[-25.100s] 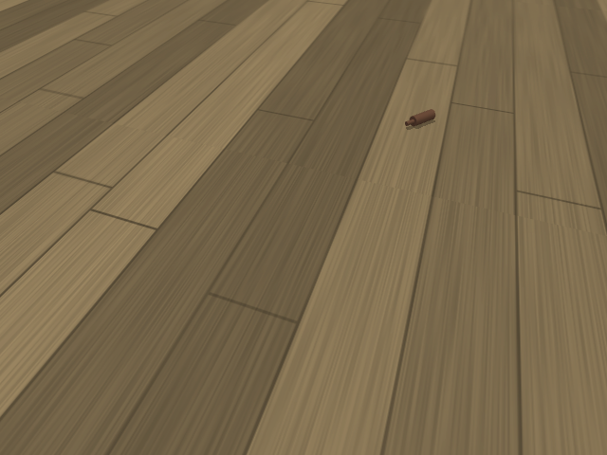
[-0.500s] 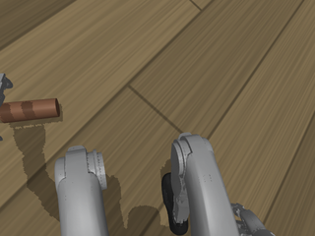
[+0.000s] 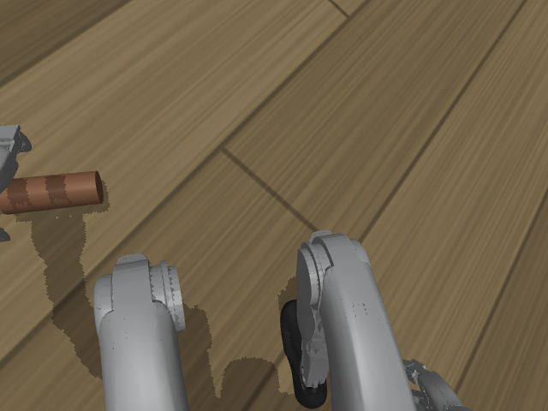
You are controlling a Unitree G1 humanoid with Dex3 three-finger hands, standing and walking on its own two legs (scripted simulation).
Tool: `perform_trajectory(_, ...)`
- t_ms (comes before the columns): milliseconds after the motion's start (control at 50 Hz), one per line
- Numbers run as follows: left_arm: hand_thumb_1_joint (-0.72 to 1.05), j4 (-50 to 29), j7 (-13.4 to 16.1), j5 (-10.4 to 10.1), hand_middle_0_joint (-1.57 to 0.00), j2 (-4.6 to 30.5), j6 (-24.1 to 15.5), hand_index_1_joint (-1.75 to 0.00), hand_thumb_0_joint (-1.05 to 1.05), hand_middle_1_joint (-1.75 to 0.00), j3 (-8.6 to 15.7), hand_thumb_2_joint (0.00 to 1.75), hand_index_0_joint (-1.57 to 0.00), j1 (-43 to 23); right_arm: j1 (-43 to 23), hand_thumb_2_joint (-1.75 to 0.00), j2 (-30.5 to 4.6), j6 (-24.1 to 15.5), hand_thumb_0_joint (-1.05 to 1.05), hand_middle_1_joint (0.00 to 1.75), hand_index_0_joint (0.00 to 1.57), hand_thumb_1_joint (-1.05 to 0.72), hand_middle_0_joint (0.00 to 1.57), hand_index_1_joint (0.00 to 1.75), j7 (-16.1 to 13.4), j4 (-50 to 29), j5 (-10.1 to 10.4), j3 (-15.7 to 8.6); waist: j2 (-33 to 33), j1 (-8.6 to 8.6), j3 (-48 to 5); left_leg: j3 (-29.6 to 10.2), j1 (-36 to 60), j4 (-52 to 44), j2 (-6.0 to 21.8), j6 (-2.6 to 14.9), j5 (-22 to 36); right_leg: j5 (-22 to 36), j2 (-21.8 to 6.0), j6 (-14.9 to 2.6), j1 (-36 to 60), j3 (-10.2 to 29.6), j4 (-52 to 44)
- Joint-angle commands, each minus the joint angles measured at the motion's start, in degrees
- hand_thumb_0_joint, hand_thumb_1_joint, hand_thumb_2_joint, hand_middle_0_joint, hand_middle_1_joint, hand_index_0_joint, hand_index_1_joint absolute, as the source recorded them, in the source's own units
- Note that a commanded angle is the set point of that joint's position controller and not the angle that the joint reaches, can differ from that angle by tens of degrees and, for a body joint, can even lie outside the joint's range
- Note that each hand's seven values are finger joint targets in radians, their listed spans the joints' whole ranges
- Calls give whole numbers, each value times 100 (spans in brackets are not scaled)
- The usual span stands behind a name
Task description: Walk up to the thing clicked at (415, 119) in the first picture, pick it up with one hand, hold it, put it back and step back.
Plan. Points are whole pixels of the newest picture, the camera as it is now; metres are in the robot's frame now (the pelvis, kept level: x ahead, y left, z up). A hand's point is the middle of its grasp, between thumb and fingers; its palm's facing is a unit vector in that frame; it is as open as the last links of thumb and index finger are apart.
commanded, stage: approach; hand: left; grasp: from above
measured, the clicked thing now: (37, 193) +0.45 +0.35 -0.29
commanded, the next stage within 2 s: close in in 0.48 s
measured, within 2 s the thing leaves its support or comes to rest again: neither
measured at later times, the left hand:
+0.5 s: hand (32, 176) +0.45 +0.32 -0.17, palm faces -0.47 -0.07 -0.88, open 13.8 cm
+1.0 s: hand (37, 191) +0.43 +0.32 -0.20, palm faces -0.46 -0.10 -0.89, open 13.8 cm
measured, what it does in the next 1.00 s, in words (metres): stands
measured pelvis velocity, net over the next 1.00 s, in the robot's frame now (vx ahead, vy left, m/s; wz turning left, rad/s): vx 0.00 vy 0.00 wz -0.03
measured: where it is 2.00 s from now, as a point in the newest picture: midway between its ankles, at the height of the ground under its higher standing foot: (238, 386)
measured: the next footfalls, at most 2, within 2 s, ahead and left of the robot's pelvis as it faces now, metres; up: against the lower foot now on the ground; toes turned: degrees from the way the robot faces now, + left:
none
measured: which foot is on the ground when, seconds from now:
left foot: down 0.00-1.00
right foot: down 0.00-1.00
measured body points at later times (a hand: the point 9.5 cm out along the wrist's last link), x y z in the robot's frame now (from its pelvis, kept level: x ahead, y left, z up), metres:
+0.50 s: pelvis +0.00 +0.00 +0.00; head +0.24 +0.07 +0.37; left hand +0.47 +0.32 -0.12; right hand +0.03 -0.28 -0.10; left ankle +0.07 +0.13 -0.29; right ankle +0.10 -0.14 -0.28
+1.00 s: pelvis +0.00 +0.00 -0.01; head +0.23 +0.11 +0.36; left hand +0.45 +0.32 -0.15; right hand +0.09 -0.28 -0.09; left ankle +0.07 +0.13 -0.29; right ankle +0.10 -0.14 -0.28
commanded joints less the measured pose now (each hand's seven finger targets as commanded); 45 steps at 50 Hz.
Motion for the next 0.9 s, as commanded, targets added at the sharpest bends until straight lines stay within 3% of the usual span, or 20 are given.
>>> perform_trajectory(0, -57, -959, 352, -115, -8, 1028, -24, -104, 0, -103, -142, 104, -7, -2459, 1146, -90, -1515, -75, 0, 30, 20, -90, 20, 30, -95, -90, 45, -440, 2150, -334, -3658, 681, 3333, -1547, -17, 259, 689, 1075, 147, -523, 1060, -734, -1371)
perform_trajectory(40, -57, -460, 450, -26, -9, 845, 91, -104, 0, -102, -298, 104, -8, -2417, 1191, -90, -1487, -115, 0, 30, 20, -91, 20, 30, -107, -62, 39, -386, 2052, -404, -3516, 701, 3277, -1518, -12, 262, 693, 1097, 164, -527, 1049, -729, -1428)
perform_trajectory(60, -56, -507, 515, -15, -9, 893, 121, -104, 0, -103, -281, 104, -8, -2662, 1253, -90, -1522, -131, 0, 30, 20, -90, 20, 30, -119, -66, 39, -353, 2032, -482, -3575, 688, 3261, -1510, -12, 272, 773, 1183, 162, -506, 1095, -749, -1429)
perform_trajectory(160, -53, 426, 768, 169, -13, 1300, 550, -102, 0, -100, -51, 103, -12, -2578, 1246, -90, -1550, -208, 0, 30, 20, -91, 20, 30, -128, -150, -11, -137, 2068, -426, -3441, 767, 3095, -1499, -43, 295, 925, 1369, 151, -522, 1255, -707, -1357)
perform_trajectory(180, -54, 577, 772, 160, -14, 1245, 641, -100, 0, -99, -98, 103, -12, -2496, 1209, -90, -1532, -239, 0, 30, 20, -91, 20, 30, -122, -214, -11, -117, 2028, -447, -3412, 781, 3065, -1490, -32, 308, 865, 1336, 173, -526, 1266, -693, -1406)
perform_trajectory(300, -49, 481, 679, -72, -17, 1691, 1000, -96, 0, -95, 157, 99, -16, -2097, 1084, -90, -1589, -308, 0, 30, 20, -91, 20, 30, -100, -447, 34, -7, 1995, -293, -3651, 865, 2889, -1441, -51, 370, 974, 1481, 187, -504, 1696, -597, -1350)
perform_trajectory(340, -50, 162, 589, -232, -18, 1984, 998, -95, 0, -92, 353, 101, -16, -1939, 1047, -90, -1611, -301, 0, 30, 20, -91, 20, 30, -107, -530, 64, -16, 2026, -119, -3894, 883, 2860, -1418, -38, 374, 1049, 1527, 188, -496, 1917, -564, -1349)
perform_trajectory(440, -51, -716, 155, -524, -16, 2054, 811, -94, 0, -92, 460, 98, -14, -1715, 1107, -90, -1554, -242, 0, 30, 20, -91, 20, 30, -113, -526, 151, -140, 2079, -48, -4023, 882, 2839, -1389, -42, 354, 1008, 1456, 183, -488, 2068, -523, -1368)
perform_trajectory(500, -52, -946, -139, -596, -17, 1695, 606, -94, 0, -92, 283, 99, -15, -1736, 1291, -90, -1540, -205, 0, 30, 20, -91, 20, 30, -98, -414, 141, -246, 1864, -222, -3667, 843, 2717, -1345, -38, 346, 780, 1227, 174, -493, 1914, -556, -1505)
perform_trajectory(520, -50, -1280, -195, -627, -18, 1725, 497, -94, 0, -92, 318, 99, -16, -1923, 1343, -90, -1545, -179, 0, 30, 20, -91, 20, 30, -108, -413, 141, -284, 1929, -204, -3822, 827, 2786, -1380, -38, 339, 759, 1197, 163, -487, 1961, -566, -1550)
perform_trajectory(560, -48, -1392, -340, -653, -20, 1290, 340, -96, 0, -94, 46, 102, -18, -2002, 1466, -90, -1527, -166, 0, 30, 20, -91, 20, 30, -82, -315, 125, -363, 1968, -347, -3794, 780, 2972, -1390, -17, 306, 772, 1219, 155, -480, 1875, -606, -1566)
perform_trajectory(600, -54, -1210, -403, -661, -13, 987, 209, -97, 0, -96, -198, 99, -12, -1925, 1505, -90, -1537, -128, 0, 30, 20, -91, 20, 30, -74, -260, 159, -380, 1737, -436, -3598, 716, 2943, -1390, -5, 302, 739, 1192, 175, -480, 1767, -659, -1608)
perform_trajectory(640, -54, -983, -333, -642, -11, 988, 102, -100, 0, -100, -241, 100, -11, -1876, 1463, -90, -1564, -97, 0, 30, 20, -91, 20, 30, -76, -234, 143, -354, 1582, -410, -3486, 683, 2900, -1365, 4, 309, 762, 1205, 185, -469, 1733, -688, -1633)
perform_trajectory(700, -52, -471, -138, -453, -11, 1063, -30, -104, 0, -104, -253, 102, -12, -1792, 1326, -90, -1551, -72, 0, 30, 20, -91, 20, 30, -72, -226, 110, -241, 1626, -352, -3144, 663, 2897, -1393, -3, 282, 797, 1186, 181, -499, 1572, -747, -1539)
perform_trajectory(760, -50, -368, 172, -186, -12, 1304, -147, -103, 0, -104, -94, 102, -12, -2056, 1227, -90, -1580, -54, 0, 30, 20, -90, 20, 30, -70, -252, 55, -172, 1926, -328, -3369, 616, 3270, -1411, 7, 242, 1050, 1357, 191, -520, 1441, -819, -1346)
perform_trajectory(820, -50, 10, 582, 121, -10, 1488, -170, -104, 0, -105, 102, 102, -10, -2237, 1154, -90, -1629, -73, 0, 30, 20, -90, 20, 30, -53, -253, -45, -101, 2116, -432, -3278, 590, 3329, -1435, 4, 227, 1143, 1431, 203, -517, 1309, -888, -1198)
perform_trajectory(840, -51, 141, 709, 200, -9, 1589, -152, -104, 0, -105, 191, 101, -10, -2285, 1095, -90, -1630, -85, 0, 30, 20, -90, 20, 30, -53, -261, -58, -89, 2117, -395, -3288, 593, 3304, -1427, 9, 227, 1086, 1388, 214, -532, 1213, -884, -1174)
perform_trajectory(880, -54, 461, 911, 378, -8, 1562, -59, -102, 0, -102, 122, 102, -7, -2316, 1014, -90, -1614, -135, 0, 30, 20, -90, 20, 30, -24, -263, -155, -27, 2262, -501, -3123, 638, 3266, -1370, 15, 236, 1008, 1359, 222, -513, 1165, -866, -1166)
